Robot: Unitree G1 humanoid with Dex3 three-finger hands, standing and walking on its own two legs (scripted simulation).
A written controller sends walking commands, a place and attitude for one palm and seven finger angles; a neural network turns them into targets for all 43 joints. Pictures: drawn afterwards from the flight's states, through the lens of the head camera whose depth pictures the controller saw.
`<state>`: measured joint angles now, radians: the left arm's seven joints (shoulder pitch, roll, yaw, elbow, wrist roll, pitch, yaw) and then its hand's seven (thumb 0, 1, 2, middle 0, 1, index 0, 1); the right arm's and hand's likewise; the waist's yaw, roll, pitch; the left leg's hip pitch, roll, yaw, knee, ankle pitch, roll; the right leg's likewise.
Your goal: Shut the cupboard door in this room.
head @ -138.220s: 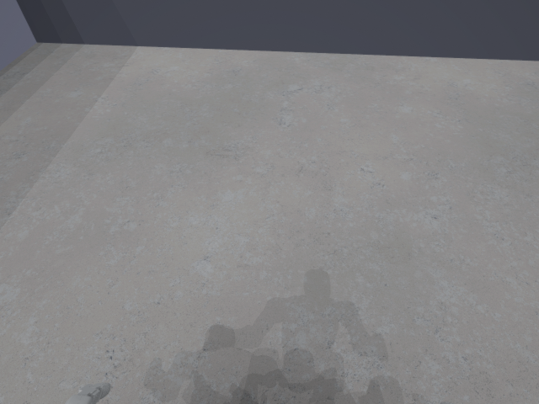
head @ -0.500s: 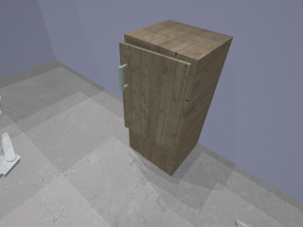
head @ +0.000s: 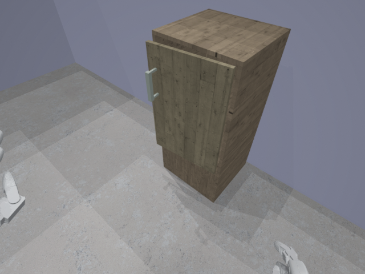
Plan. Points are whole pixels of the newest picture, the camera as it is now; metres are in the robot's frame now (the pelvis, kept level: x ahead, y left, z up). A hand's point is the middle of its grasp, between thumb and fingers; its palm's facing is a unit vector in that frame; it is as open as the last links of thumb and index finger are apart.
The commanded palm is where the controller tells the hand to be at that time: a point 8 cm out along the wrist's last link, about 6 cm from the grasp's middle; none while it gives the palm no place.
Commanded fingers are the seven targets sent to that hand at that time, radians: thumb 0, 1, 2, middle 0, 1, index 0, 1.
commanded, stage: let the arm hang, fingers relaxed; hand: left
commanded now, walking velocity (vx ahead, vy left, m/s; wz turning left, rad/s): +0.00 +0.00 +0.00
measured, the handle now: (152, 84) +0.86 +0.20 -0.04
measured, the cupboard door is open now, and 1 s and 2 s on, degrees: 6 6 6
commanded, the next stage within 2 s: look to check the result in 1.12 s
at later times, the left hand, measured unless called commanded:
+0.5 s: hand out of the picture -0.03 +0.21 -0.18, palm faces +0.06 -0.98 -0.19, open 7.1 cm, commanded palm none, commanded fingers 0.00 0.90 0.90 -0.20 -0.30 -0.20 -0.30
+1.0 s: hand out of the picture -0.06 +0.18 -0.17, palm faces +0.05 -0.99 -0.16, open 7.4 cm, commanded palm none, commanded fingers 0.00 0.90 0.90 -0.20 -0.30 -0.20 -0.30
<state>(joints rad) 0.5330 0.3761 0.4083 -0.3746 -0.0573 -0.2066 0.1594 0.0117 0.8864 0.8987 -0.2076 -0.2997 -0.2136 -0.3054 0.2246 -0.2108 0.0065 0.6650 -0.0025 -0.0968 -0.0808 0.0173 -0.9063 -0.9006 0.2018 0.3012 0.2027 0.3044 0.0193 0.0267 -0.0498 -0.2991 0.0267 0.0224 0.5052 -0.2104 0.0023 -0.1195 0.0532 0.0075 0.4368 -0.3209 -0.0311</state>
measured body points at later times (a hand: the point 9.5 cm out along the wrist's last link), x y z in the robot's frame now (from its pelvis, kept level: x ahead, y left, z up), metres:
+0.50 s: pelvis -0.02 +0.01 +0.00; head -0.01 +0.04 +0.45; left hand -0.03 +0.26 -0.16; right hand +0.01 -0.24 -0.14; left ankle +0.04 +0.12 -0.74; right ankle -0.06 -0.10 -0.74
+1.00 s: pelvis -0.03 +0.01 +0.00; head -0.04 +0.01 +0.45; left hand -0.06 +0.23 -0.16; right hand -0.03 -0.22 -0.16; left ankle +0.04 +0.12 -0.74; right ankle -0.06 -0.10 -0.74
